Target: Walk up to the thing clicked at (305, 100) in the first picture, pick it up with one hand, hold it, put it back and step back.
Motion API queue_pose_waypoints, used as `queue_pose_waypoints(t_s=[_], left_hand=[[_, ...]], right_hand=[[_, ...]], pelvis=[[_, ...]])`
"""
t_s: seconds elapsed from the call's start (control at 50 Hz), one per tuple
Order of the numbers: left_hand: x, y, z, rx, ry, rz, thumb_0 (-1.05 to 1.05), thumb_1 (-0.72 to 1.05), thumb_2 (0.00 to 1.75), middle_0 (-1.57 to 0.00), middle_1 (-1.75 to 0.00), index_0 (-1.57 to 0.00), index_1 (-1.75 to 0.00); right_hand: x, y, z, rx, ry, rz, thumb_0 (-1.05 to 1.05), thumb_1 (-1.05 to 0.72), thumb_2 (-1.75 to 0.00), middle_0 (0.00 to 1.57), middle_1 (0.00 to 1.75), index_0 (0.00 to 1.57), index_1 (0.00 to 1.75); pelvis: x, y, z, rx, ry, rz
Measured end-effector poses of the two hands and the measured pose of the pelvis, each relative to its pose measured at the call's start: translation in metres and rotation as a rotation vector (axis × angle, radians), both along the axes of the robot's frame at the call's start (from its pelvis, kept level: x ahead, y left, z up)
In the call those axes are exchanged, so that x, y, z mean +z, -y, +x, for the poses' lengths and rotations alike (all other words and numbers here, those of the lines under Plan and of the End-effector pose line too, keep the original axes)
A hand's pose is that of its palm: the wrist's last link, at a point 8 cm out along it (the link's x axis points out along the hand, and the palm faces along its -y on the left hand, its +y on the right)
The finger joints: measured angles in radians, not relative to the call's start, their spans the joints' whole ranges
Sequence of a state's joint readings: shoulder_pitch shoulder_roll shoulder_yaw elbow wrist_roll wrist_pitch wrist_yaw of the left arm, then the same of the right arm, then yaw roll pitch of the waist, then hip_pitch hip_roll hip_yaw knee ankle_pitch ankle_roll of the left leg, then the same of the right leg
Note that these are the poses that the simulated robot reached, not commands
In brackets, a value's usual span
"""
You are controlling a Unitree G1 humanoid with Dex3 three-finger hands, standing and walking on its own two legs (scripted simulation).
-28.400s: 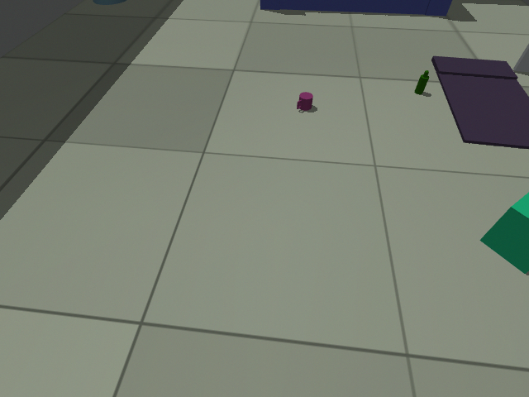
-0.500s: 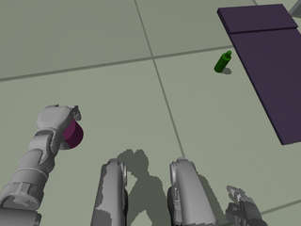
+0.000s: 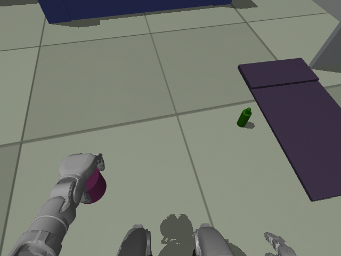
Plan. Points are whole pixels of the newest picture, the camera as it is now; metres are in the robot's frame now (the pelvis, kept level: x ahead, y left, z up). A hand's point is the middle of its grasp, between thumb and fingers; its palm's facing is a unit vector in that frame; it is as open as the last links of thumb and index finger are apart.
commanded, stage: lift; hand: left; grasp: from above
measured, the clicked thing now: (81, 187) +0.32 +0.25 -0.12
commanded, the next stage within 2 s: hold in 0.40 s
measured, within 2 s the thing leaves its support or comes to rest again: neither
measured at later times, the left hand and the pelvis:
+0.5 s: hand (82, 166) +0.33 +0.22 -0.01, palm faces -0.45 -0.09 -0.89, open 10.7 cm; pelvis +0.03 +0.00 +0.06, yaw +0 degrees
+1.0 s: hand (77, 156) +0.34 +0.22 +0.03, palm faces -0.46 -0.06 -0.89, open 10.7 cm; pelvis +0.04 +0.00 +0.08, yaw -1 degrees
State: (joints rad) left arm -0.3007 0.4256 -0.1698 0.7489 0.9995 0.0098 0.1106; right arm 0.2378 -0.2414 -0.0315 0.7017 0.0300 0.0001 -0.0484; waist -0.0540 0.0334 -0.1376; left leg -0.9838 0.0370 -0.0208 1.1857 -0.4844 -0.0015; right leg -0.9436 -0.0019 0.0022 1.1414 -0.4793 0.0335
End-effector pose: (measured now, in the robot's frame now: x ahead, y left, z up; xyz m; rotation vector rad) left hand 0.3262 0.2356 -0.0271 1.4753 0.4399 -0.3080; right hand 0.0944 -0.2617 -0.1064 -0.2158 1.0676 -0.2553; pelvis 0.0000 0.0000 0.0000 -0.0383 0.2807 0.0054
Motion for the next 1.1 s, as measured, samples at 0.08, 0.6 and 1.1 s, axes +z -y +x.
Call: queue_pose_waypoints(t_s=[0.08, 0.6, 1.1], left_hand=[[0.015, 0.004, 0.003, 0.010, 0.012, 0.001, -0.01, -0.21, 0.70, -0.46, -0.81, -0.65, -0.81], [0.081, 0.014, 0.016, 0.007, 0.016, 0.006, -0.01, -0.23, 0.73, -0.47, -0.81, -0.65, -0.81], [0.117, 0.015, 0.018, -0.026, 0.015, 0.008, -0.01, -0.21, 0.70, -0.47, -0.81, -0.65, -0.81]], right_hand=[[0.014, 0.001, -0.001, -0.004, -0.008, 0.004, 0.01, -0.93, -0.91, 0.20, 0.30, 0.20, 0.30], [0.065, 0.004, 0.032, -0.009, 0.045, 0.033, 0.01, -0.92, -0.90, 0.20, 0.30, 0.20, 0.30], [0.081, 0.000, 0.058, 0.005, 0.099, 0.057, 0.01, -0.91, -0.90, 0.20, 0.30, 0.20, 0.30]], pelvis=[[0.015, 0.001, 0.005, 0.000, 0.028, 0.006], [0.067, 0.003, 0.031, -0.008, 0.141, 0.029], [0.082, 0.003, 0.039, -0.018, 0.201, 0.037]])
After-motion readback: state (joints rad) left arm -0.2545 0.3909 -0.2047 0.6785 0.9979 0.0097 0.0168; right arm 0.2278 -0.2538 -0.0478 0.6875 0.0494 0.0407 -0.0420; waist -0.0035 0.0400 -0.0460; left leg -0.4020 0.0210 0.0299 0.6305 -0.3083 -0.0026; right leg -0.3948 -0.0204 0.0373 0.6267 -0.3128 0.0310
